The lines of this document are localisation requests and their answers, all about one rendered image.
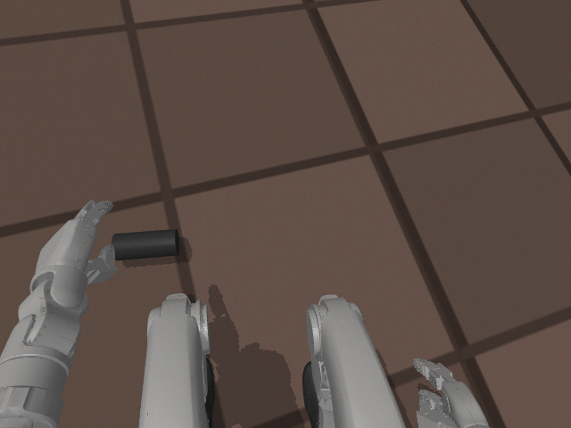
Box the left robot arm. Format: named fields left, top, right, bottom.
left=0, top=265, right=88, bottom=428

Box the left robot hand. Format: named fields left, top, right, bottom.
left=35, top=200, right=118, bottom=284

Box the can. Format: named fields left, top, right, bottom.
left=112, top=229, right=179, bottom=260

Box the right robot foot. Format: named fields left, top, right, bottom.
left=302, top=361, right=320, bottom=428

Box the right robot hand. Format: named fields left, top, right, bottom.
left=413, top=358, right=489, bottom=428

